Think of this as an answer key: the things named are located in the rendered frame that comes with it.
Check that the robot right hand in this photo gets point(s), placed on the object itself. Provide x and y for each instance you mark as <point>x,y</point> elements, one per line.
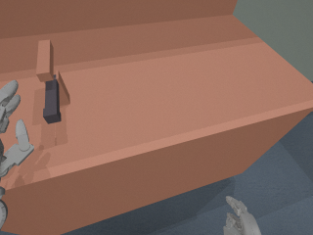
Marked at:
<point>244,225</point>

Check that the counter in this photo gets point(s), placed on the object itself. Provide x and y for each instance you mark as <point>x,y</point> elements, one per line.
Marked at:
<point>157,98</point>

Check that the tap lever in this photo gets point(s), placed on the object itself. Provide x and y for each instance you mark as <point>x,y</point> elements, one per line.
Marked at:
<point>51,112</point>

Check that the robot left hand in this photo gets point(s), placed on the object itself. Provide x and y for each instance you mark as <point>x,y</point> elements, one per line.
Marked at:
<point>18,152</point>

